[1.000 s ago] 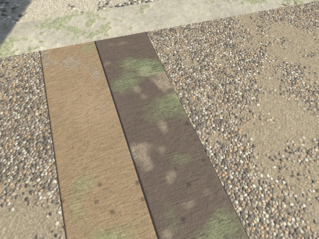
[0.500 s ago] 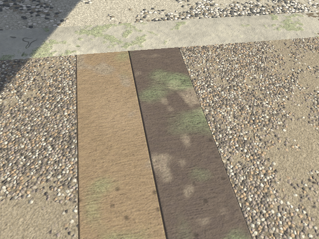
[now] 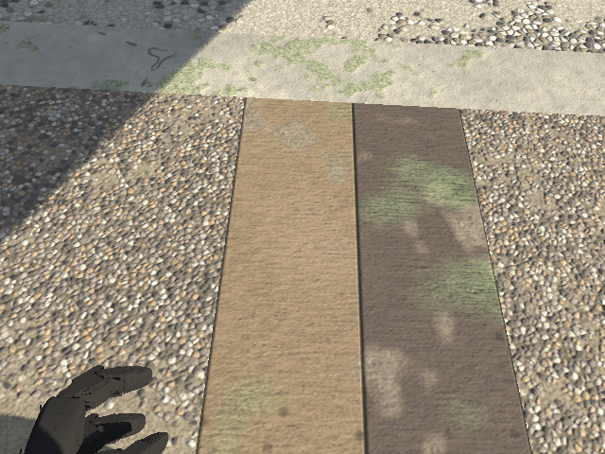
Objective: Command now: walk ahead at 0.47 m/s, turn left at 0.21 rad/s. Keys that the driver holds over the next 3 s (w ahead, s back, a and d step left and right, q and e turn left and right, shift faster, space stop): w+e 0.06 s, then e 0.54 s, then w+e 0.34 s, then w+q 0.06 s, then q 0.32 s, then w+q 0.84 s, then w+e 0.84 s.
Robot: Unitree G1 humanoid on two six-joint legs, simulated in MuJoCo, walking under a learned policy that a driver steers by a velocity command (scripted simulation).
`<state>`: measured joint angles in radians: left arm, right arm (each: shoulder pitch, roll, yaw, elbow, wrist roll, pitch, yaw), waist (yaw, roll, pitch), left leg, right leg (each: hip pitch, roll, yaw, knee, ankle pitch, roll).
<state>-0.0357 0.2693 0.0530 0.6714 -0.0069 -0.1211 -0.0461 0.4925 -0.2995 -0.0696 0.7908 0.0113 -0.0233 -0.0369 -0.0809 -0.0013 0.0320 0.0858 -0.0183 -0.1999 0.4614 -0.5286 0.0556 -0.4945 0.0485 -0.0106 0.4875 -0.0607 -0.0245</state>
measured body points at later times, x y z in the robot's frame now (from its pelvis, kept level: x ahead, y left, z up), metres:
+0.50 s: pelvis +0.20 +0.02 +0.02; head +0.24 +0.04 +0.46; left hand +0.34 +0.30 -0.11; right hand +0.37 -0.26 -0.05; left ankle +0.31 +0.11 -0.72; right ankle +0.12 -0.11 -0.66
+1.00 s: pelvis +0.27 -0.05 +0.03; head +0.27 -0.08 +0.48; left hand +0.46 +0.17 -0.07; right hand +0.27 -0.37 -0.08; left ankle +0.38 +0.08 -0.65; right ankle +0.19 -0.10 -0.72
